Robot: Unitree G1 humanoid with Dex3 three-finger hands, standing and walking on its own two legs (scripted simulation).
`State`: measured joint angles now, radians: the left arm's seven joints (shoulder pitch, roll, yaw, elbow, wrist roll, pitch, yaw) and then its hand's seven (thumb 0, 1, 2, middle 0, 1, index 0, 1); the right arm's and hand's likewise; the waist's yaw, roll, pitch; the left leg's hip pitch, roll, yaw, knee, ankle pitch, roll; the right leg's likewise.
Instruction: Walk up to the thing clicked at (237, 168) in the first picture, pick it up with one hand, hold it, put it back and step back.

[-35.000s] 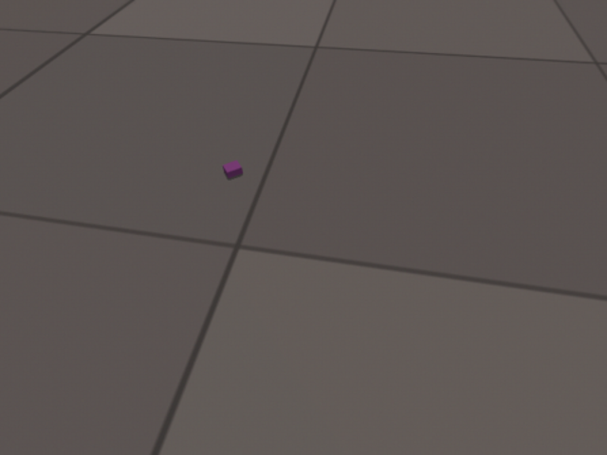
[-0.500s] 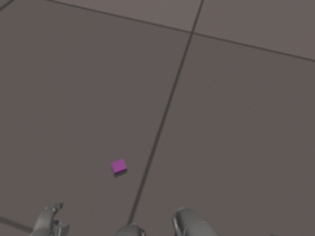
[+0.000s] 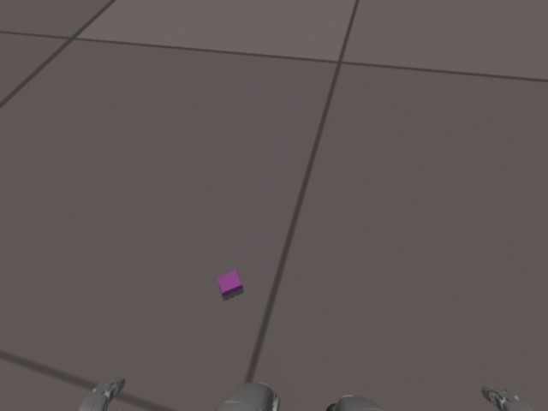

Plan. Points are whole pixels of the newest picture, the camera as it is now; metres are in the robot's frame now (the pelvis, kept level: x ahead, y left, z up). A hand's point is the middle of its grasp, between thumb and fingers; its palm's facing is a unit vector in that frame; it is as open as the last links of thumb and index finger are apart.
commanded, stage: step back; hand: left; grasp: from above
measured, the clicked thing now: (230, 282) +0.59 +0.26 -0.75
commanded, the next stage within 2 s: none
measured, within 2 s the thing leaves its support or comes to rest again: neither
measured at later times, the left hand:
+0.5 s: hand out of the picture -0.09 +0.29 -0.17, palm faces +0.00 -0.92 -0.38, open 7.4 cm
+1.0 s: hand out of the picture -0.20 +0.24 -0.13, palm faces +0.05 -0.90 -0.44, open 7.4 cm
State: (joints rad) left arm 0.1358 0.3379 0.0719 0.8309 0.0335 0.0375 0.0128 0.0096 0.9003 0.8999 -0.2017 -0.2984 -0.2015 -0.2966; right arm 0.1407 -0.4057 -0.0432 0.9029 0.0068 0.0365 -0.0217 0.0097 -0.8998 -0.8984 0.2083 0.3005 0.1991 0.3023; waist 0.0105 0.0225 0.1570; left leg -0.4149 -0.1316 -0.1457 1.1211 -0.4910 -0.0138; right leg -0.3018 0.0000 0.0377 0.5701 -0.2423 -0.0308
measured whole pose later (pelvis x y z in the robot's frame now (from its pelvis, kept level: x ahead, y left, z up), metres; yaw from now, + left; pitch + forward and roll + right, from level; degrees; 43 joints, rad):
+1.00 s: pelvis -0.33 -0.04 -0.01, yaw +5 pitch -1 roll +1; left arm 0.10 0.37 0.08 0.73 0.04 0.05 0.03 0.01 0.90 0.90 -0.20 -0.30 -0.20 -0.30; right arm 0.25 -0.38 -0.04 0.90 -0.02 0.04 -0.04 0.01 -0.90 -0.90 0.21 0.30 0.20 0.30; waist -0.02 0.01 0.18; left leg -0.29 -0.05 -0.04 0.82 -0.51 -0.02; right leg -0.39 -0.05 -0.09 0.66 -0.25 -0.04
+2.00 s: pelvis -0.48 -0.07 -0.01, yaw +2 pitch -3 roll +0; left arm 0.20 0.37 0.07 0.97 0.05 -0.04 -0.01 0.01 0.90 0.90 -0.20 -0.30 -0.20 -0.30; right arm 0.24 -0.38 -0.06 1.01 -0.03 0.02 0.01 0.01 -0.90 -0.90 0.21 0.30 0.20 0.30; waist 0.01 0.03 0.05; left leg -0.35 -0.01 -0.08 0.84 -0.46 0.00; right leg -0.23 0.00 -0.06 0.61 -0.33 -0.04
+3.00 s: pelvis -0.44 -0.05 +0.01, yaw +3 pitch -4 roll +0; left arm 0.09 0.35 0.00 1.12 0.01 -0.02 -0.01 0.01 0.90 0.90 -0.20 -0.30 -0.20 -0.30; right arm 0.08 -0.35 -0.01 1.15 -0.01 -0.01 0.02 0.01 -0.90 -0.90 0.21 0.30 0.20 0.30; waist -0.02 0.00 0.06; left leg -0.16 0.05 0.02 0.35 -0.13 -0.03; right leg -0.07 -0.03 -0.01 0.35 -0.22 0.02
